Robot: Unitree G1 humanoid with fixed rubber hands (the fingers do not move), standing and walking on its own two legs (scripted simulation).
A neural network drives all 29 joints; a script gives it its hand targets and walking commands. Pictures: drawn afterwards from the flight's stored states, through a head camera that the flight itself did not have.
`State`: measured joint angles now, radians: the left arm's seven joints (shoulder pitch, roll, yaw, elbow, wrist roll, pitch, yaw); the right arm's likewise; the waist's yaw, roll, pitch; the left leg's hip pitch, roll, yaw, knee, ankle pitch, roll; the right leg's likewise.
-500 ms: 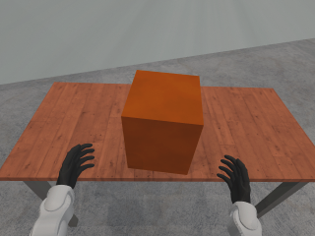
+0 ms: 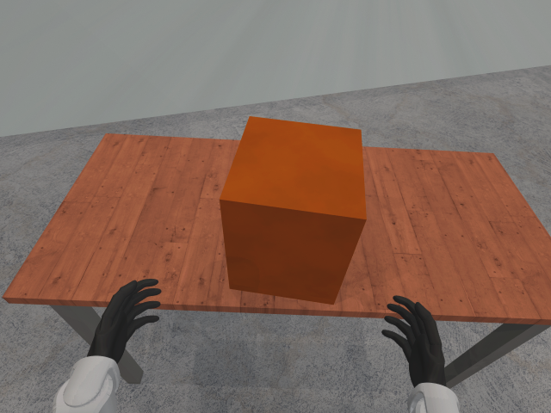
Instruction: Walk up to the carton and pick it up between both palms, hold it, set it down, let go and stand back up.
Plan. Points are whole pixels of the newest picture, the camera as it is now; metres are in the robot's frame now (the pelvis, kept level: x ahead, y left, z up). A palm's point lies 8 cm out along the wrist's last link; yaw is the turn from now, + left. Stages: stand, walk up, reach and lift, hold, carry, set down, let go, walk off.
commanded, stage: set down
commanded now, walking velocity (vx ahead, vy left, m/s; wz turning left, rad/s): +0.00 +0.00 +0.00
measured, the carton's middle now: (292, 212) +0.44 -0.03 +0.02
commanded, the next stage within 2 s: let go in 1.54 s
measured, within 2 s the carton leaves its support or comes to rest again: neither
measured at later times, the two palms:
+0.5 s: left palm (115, 348) +0.20 +0.22 +0.00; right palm (423, 369) +0.18 -0.20 -0.01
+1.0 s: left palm (116, 373) +0.18 +0.23 -0.04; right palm (423, 385) +0.17 -0.21 -0.04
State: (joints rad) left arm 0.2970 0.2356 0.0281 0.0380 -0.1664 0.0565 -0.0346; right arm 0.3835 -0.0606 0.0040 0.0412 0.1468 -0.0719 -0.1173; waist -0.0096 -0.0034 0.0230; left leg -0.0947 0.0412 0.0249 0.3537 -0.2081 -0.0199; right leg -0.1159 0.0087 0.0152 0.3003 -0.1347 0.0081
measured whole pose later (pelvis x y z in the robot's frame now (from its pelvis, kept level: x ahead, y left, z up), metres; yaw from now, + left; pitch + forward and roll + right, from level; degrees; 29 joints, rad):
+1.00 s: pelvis +0.02 +0.00 +0.00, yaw +0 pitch -2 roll +0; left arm 0.32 0.23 0.03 0.24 -0.05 0.07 -0.04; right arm 0.36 -0.11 -0.03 0.29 0.02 -0.13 -0.03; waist -0.01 0.00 0.07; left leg -0.07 0.04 0.03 0.33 -0.22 -0.03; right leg -0.12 0.01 0.02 0.32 -0.17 0.00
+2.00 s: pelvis +0.02 -0.01 +0.00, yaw +0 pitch -2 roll +0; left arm 0.25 0.20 0.03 0.41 0.02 0.09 -0.02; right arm 0.21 -0.17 -0.03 0.64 0.00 -0.23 0.02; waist -0.01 0.01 0.07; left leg -0.07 0.04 0.03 0.33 -0.23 -0.03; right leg -0.12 0.01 0.02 0.34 -0.19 0.00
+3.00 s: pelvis +0.02 -0.01 -0.01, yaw +0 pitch -4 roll +0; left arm 0.24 0.37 0.03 0.54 0.03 -0.01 -0.01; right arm 0.20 -0.35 -0.04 0.65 -0.02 -0.02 0.00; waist -0.01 0.01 0.06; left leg -0.08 0.04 0.03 0.44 -0.28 -0.02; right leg -0.13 0.01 0.02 0.45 -0.25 0.00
